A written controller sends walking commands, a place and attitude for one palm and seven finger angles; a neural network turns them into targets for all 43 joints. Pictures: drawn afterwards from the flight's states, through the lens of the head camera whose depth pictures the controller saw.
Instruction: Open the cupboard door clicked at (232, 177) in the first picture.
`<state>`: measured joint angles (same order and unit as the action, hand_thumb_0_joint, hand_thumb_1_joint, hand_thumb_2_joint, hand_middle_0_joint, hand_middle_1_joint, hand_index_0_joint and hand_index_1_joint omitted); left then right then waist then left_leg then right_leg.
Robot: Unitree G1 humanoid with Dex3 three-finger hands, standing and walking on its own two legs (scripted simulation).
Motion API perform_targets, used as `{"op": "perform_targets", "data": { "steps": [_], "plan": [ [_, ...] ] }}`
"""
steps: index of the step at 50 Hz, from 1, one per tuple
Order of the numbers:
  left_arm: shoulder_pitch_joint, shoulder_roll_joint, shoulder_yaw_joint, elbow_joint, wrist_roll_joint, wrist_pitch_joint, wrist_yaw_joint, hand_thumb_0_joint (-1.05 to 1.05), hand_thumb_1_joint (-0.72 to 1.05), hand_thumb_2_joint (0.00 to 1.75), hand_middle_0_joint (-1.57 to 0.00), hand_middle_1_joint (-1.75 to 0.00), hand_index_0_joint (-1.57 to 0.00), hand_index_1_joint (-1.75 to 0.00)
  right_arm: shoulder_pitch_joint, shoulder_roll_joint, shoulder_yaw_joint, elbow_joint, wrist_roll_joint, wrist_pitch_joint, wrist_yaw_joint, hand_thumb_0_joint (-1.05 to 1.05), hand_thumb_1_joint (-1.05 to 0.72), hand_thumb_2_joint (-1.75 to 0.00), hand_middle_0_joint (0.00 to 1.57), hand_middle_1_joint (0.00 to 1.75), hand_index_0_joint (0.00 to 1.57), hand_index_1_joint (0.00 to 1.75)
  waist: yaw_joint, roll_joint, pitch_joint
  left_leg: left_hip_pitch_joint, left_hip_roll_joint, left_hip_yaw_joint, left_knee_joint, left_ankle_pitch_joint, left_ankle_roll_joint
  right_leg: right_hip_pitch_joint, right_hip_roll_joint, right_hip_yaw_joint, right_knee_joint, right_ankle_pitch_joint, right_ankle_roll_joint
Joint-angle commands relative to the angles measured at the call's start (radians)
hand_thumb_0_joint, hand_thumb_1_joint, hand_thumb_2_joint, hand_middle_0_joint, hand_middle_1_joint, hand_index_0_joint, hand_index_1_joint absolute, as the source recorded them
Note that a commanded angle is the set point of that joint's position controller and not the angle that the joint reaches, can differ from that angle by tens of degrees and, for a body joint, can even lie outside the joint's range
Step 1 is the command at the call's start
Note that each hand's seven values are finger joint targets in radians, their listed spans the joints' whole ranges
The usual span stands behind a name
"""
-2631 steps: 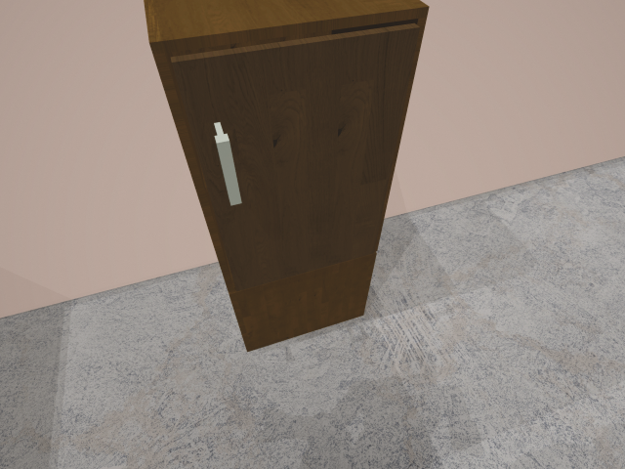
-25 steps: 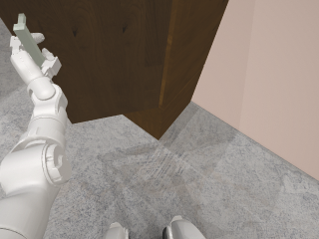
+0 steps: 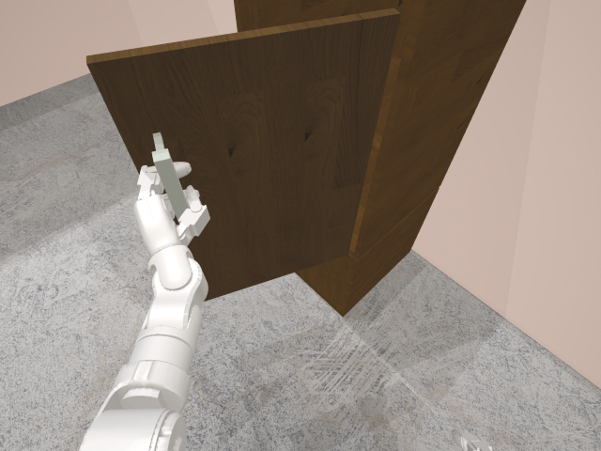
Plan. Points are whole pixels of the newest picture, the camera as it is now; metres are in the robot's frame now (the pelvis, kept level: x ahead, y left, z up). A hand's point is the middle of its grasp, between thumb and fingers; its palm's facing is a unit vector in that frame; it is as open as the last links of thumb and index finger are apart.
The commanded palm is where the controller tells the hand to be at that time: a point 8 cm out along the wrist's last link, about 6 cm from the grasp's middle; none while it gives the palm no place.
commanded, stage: pull the door open along its arc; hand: left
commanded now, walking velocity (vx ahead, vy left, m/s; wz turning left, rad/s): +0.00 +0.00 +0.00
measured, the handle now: (172, 181) +0.46 +0.19 +0.09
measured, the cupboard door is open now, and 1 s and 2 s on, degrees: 67 92 92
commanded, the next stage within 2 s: open thumb and fingers to let go in 0.72 s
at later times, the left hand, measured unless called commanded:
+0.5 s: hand (216, 238) +0.37 +0.12 +0.08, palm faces +0.41 -0.91 +0.02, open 5.8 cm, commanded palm +0.31 +0.14 +0.08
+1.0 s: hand (263, 275) +0.31 +0.05 +0.09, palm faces +0.41 -0.91 +0.00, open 6.4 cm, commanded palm +0.27 +0.09 +0.08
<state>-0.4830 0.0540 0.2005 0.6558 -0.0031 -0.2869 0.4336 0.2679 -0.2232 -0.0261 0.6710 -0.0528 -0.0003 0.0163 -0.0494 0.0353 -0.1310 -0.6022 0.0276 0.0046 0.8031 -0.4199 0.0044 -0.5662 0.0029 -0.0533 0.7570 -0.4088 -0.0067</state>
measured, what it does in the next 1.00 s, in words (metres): stands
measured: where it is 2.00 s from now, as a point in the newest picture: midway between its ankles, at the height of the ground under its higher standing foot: outside the picture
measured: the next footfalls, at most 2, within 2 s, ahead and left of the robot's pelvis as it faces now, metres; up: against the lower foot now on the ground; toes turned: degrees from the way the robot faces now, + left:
none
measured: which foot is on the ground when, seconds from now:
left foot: down 0.00-1.00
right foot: down 0.00-1.00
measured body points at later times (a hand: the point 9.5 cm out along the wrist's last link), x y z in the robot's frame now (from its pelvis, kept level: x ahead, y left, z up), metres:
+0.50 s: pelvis -0.01 -0.01 +0.00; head +0.02 -0.03 +0.45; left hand +0.34 +0.17 +0.08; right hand +0.04 -0.26 -0.13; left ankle -0.02 +0.11 -0.71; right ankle -0.03 -0.12 -0.71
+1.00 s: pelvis -0.02 -0.02 +0.00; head -0.01 -0.04 +0.45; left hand +0.29 +0.10 +0.09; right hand +0.19 -0.22 -0.09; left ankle -0.02 +0.11 -0.71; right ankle -0.03 -0.12 -0.71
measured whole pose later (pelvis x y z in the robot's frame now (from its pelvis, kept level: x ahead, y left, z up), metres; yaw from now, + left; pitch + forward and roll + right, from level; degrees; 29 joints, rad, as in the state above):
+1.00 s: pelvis -0.02 -0.02 +0.00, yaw +2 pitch +6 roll +0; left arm -0.15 -0.13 -0.17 0.27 0.06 -0.11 0.61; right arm 0.10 -0.16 0.01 0.61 -0.06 0.03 -0.01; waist 0.01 0.03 -0.10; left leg -0.51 0.02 -0.03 0.79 -0.39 -0.03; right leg -0.48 -0.01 -0.09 0.80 -0.42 -0.04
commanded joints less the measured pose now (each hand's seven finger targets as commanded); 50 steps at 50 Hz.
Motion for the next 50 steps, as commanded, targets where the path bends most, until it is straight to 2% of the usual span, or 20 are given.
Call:
{"op": "perform_targets", "data": {
  "steps": [1,4,6,13,14,15,17,19,21,23,24,28,35,37,39,41,42,44,45,50],
  "plan": [
    [-0.53,0.151,0.01,-0.199,0.037,-0.089,0.001,0.0,0.9,0.9,-0.4,-1.35,-0.4,-1.35,0.089,-0.11,-0.038,-0.058,-0.01,-0.022,-0.026,0.0,-0.9,-0.9,0.2,0.3,0.2,0.3,-0.043,0.005,-0.324,0.198,-0.023,0.003,-0.045,0.449,0.001,0.117,0.019,0.006,-0.031,0.492,-0.012],
    [-0.567,0.165,0.015,-0.175,0.033,-0.117,-0.013,0.0,0.9,0.9,-0.4,-1.35,-0.4,-1.35,0.082,-0.109,-0.037,-0.055,-0.012,-0.027,-0.031,0.0,-0.9,-0.9,0.2,0.3,0.2,0.3,-0.049,-0.028,-0.353,0.188,-0.023,0.0,-0.028,0.447,0.003,0.121,0.017,0.013,-0.024,0.502,-0.009],
    [-0.571,0.152,0.004,-0.17,0.031,-0.13,-0.023,0.0,0.9,0.9,-0.4,-1.35,-0.4,-1.35,0.073,-0.104,-0.036,-0.058,-0.01,-0.031,-0.032,0.0,-0.9,-0.9,0.2,0.3,0.2,0.3,-0.039,0.009,-0.377,0.192,-0.025,0.001,-0.025,0.452,-0.001,0.124,0.015,0.015,-0.014,0.506,-0.011],
    [-0.437,0.116,-0.014,-0.231,0.004,-0.133,-0.041,0.0,0.9,0.9,-0.4,-1.35,-0.4,-1.35,0.07,-0.108,-0.04,-0.085,-0.002,-0.04,-0.016,0.0,-0.9,-0.9,0.2,0.3,0.2,0.3,-0.008,-0.007,-0.398,0.192,-0.024,0.007,-0.038,0.46,0.0,0.172,0.022,0.01,-0.021,0.519,-0.015],
    [-0.396,0.113,-0.017,-0.238,0.004,-0.129,-0.041,0.0,0.9,0.9,-0.4,-1.35,-0.4,-1.35,0.075,-0.109,-0.041,-0.09,-0.001,-0.041,-0.015,0.0,-0.9,-0.9,0.2,0.3,0.2,0.3,-0.004,-0.033,-0.4,0.191,-0.022,0.003,-0.043,0.466,0.002,0.186,0.026,0.007,-0.023,0.522,-0.016],
    [-0.354,0.098,-0.025,-0.256,0.0,-0.122,-0.04,0.0,0.9,0.9,-0.4,-1.35,-0.4,-1.35,0.069,-0.108,-0.043,-0.095,0.001,-0.043,-0.013,0.0,-0.9,-0.9,0.2,0.3,0.2,0.3,0.003,-0.019,-0.395,0.191,-0.023,0.013,-0.045,0.466,0.003,0.192,0.025,0.01,-0.027,0.535,-0.014],
    [-0.283,0.064,-0.055,-0.312,-0.009,-0.109,-0.039,0.0,0.9,0.9,-0.4,-1.35,-0.4,-1.35,0.068,-0.108,-0.044,-0.105,0.004,-0.044,-0.007,0.0,-0.9,-0.9,0.2,0.3,0.2,0.3,0.012,-0.022,-0.38,0.193,-0.022,0.014,-0.058,0.466,0.002,0.209,0.026,0.003,-0.035,0.529,-0.016],
    [-0.194,0.044,-0.077,-0.348,-0.012,-0.092,-0.033,0.0,0.9,0.9,-0.4,-1.35,-0.4,-1.35,0.056,-0.11,-0.045,-0.12,0.006,-0.047,-0.005,0.0,-0.9,-0.9,0.2,0.3,0.2,0.3,0.017,-0.07,-0.336,0.176,-0.022,0.016,-0.077,0.432,0.006,0.228,0.026,0.002,-0.056,0.513,-0.015],
    [-0.17,0.022,-0.107,-0.417,-0.011,-0.08,-0.022,0.0,0.9,0.9,-0.4,-1.35,-0.4,-1.35,0.037,-0.107,-0.044,-0.124,0.01,-0.05,-0.005,0.0,-0.9,-0.9,0.2,0.3,0.2,0.3,0.019,-0.044,-0.312,0.178,-0.024,0.023,-0.091,0.386,0.006,0.224,0.021,0.006,-0.071,0.472,-0.014],
    [-0.084,-0.021,-0.145,-0.472,-0.006,-0.062,-0.006,0.0,0.9,0.9,-0.4,-1.35,-0.4,-1.35,0.023,-0.102,-0.044,-0.136,0.008,-0.055,-0.003,0.0,-0.9,-0.9,0.2,0.3,0.2,0.3,0.026,-0.056,-0.297,0.187,-0.024,0.025,-0.101,0.38,0.008,0.231,0.021,0.002,-0.08,0.458,-0.014],
    [-0.058,-0.018,-0.151,-0.487,0.0,-0.053,0.007,0.0,0.9,0.9,-0.4,-1.35,-0.4,-1.35,0.013,-0.103,-0.043,-0.139,0.007,-0.056,-0.005,0.0,-0.9,-0.9,0.2,0.3,0.2,0.3,0.027,-0.086,-0.283,0.182,-0.023,0.024,-0.107,0.363,0.008,0.237,0.019,0.006,-0.091,0.437,-0.013],
    [0.034,-0.09,-0.228,-0.566,0.02,-0.015,0.045,0.0,0.9,0.9,-0.4,-1.35,-0.4,-1.35,-0.032,-0.092,-0.035,-0.157,0.003,-0.065,-0.005,0.0,-0.9,-0.9,0.2,0.3,0.2,0.3,0.034,-0.061,-0.213,0.187,-0.024,0.026,-0.126,0.302,0.006,0.21,0.012,0.004,-0.11,0.352,-0.015],
    [0.216,-0.218,-0.386,-0.727,0.082,0.045,0.119,0.0,0.9,0.9,-0.4,-1.35,-0.4,-1.35,-0.103,-0.063,-0.027,-0.208,-0.005,-0.068,0.003,0.0,-0.9,-0.9,0.2,0.3,0.2,0.3,0.047,-0.082,-0.198,0.222,-0.021,0.019,-0.116,0.327,0.002,0.212,0.005,-0.009,-0.094,0.357,-0.02],
    [0.207,-0.24,-0.417,-0.767,0.103,0.064,0.147,0.0,0.9,0.9,-0.4,-1.35,-0.4,-1.35,-0.116,-0.057,-0.023,-0.214,-0.009,-0.062,0.005,0.0,-0.9,-0.9,0.2,0.3,0.2,0.3,0.039,-0.089,-0.193,0.223,-0.024,0.014,-0.101,0.327,0.002,0.204,0.002,-0.009,-0.088,0.363,-0.021],
    [0.151,-0.22,-0.406,-0.726,0.128,0.085,0.176,0.0,0.9,0.9,-0.4,-1.35,-0.4,-1.35,-0.134,-0.055,-0.017,-0.203,-0.013,-0.049,-0.004,0.0,-0.9,-0.9,0.2,0.3,0.2,0.3,0.027,-0.135,-0.14,0.194,-0.027,0.006,-0.091,0.271,0.004,0.17,-0.003,0.002,-0.107,0.301,-0.016],
    [0.011,-0.199,-0.377,-0.717,0.116,0.096,0.198,0.0,0.9,0.9,-0.4,-1.35,-0.4,-1.35,-0.167,-0.047,-0.005,-0.185,-0.012,-0.033,-0.017,0.0,-0.9,-0.9,0.2,0.3,0.2,0.3,0.013,-0.093,-0.136,0.193,-0.034,0.001,-0.083,0.233,0.005,0.14,-0.009,0.009,-0.11,0.251,-0.015],
    [0.025,-0.196,-0.356,-0.676,0.103,0.105,0.201,0.0,0.83,0.87,-0.4,-1.34,-0.4,-1.34,-0.179,-0.042,-0.004,-0.183,-0.013,-0.025,-0.024,0.0,-0.9,-0.9,0.2,0.3,0.2,0.3,0.025,-0.111,-0.131,0.182,-0.04,0.002,-0.083,0.213,0.004,0.148,-0.01,0.017,-0.121,0.231,-0.012],
    [0.0,-0.177,-0.343,-0.661,0.098,0.107,0.193,0.0,0.69,0.81,-0.38,-1.33,-0.38,-1.33,-0.188,-0.039,0.0,-0.176,-0.012,-0.01,-0.034,0.0,-0.9,-0.9,0.2,0.3,0.2,0.3,0.024,-0.105,-0.158,0.191,-0.044,0.002,-0.083,0.211,0.005,0.158,-0.015,0.03,-0.131,0.228,-0.01],
    [-0.015,-0.198,-0.357,-0.65,0.1,0.11,0.188,0.0,0.62,0.78,-0.38,-1.32,-0.38,-1.32,-0.194,-0.033,0.004,-0.175,-0.012,-0.005,-0.036,0.0,-0.9,-0.9,0.2,0.3,0.2,0.3,0.023,-0.081,-0.161,0.196,-0.045,0.003,-0.082,0.218,0.005,0.155,-0.016,0.027,-0.124,0.242,-0.011],
    [-0.011,-0.223,-0.378,-0.61,0.104,0.108,0.155,0.0,0.27,0.63,-0.35,-1.28,-0.35,-1.28,-0.175,-0.034,-0.001,-0.178,-0.017,0.009,-0.036,0.0,-0.9,-0.9,0.2,0.3,0.2,0.3,0.022,-0.09,-0.214,0.205,-0.04,-0.001,-0.07,0.284,0.003,0.175,-0.018,0.019,-0.089,0.352,-0.012]
  ]
}}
